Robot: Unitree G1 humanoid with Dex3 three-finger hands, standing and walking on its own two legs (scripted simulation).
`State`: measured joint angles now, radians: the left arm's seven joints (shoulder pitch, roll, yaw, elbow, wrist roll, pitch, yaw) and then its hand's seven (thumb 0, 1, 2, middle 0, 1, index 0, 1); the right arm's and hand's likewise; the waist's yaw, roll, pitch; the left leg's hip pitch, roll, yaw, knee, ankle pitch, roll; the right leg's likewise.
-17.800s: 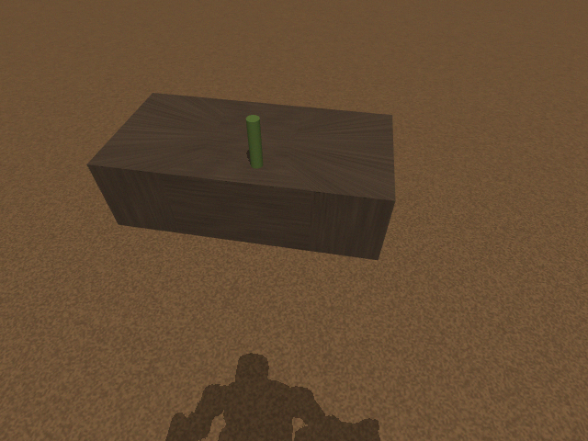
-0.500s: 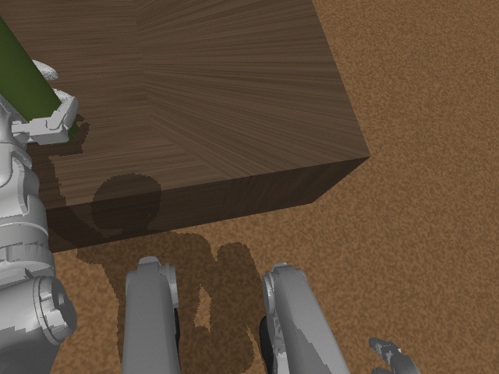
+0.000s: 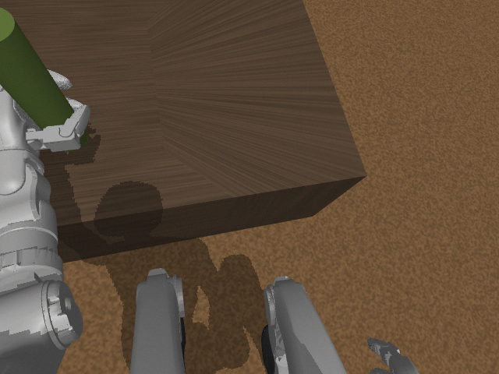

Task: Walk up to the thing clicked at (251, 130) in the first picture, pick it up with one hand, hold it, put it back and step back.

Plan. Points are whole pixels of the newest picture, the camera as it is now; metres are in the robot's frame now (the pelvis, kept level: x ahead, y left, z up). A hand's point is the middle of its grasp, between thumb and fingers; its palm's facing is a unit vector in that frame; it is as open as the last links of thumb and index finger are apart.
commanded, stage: lift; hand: left
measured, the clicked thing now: (39, 95) +0.49 +0.28 +0.06
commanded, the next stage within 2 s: hold in 1.74 s
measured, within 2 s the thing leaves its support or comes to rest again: neither
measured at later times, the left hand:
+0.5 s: hand (37, 109) +0.45 +0.27 +0.08, palm faces +0.25 -0.97 -0.01, open 7.0 cm
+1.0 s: hand (0, 108) +0.39 +0.24 +0.18, palm faces +0.26 -0.97 -0.01, open 7.0 cm
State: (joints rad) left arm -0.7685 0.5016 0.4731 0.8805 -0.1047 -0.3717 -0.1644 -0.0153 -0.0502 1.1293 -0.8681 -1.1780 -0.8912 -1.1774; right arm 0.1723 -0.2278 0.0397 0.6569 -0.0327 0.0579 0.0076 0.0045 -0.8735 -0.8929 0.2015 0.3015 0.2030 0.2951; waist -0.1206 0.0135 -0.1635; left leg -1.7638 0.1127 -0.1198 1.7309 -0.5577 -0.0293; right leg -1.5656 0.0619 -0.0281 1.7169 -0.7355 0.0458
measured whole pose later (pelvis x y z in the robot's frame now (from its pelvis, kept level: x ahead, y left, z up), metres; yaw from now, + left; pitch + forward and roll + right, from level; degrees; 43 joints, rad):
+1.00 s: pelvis +0.03 +0.00 +0.14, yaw +6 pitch +17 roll -4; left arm -0.30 0.25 0.25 0.51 -0.16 -0.34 -0.06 -0.01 -0.07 1.15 -0.88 -1.18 -0.90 -1.18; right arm 0.20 -0.22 0.00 0.64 0.01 0.02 -0.02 0.01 -0.90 -0.90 0.20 0.30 0.20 0.29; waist -0.05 0.02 -0.11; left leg -1.05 0.08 -0.05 1.17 -0.43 -0.03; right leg -0.87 0.01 -0.01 1.14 -0.57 0.04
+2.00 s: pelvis +0.05 +0.00 +0.19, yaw +6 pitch +9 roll -2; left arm -0.13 0.18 0.18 0.40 -0.17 -0.34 -0.03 -0.01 -0.07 1.17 -0.86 -1.21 -0.88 -1.21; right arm 0.21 -0.21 -0.01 0.64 0.01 0.02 -0.01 0.01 -0.91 -0.90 0.20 0.30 0.20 0.30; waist -0.03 0.02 -0.06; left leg -0.70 0.08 -0.02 0.92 -0.37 -0.03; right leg -0.54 0.00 0.00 0.89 -0.50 0.03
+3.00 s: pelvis +0.06 +0.00 +0.20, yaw +7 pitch +7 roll -1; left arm -0.10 0.17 0.15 0.36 -0.17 -0.33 -0.03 -0.01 -0.07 1.17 -0.86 -1.22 -0.88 -1.22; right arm 0.21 -0.22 -0.01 0.65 0.01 0.01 -0.01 0.01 -0.91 -0.90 0.20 0.30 0.20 0.30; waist -0.02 0.01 -0.04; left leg -0.62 0.07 -0.02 0.84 -0.35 -0.03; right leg -0.46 -0.01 0.00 0.81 -0.48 0.03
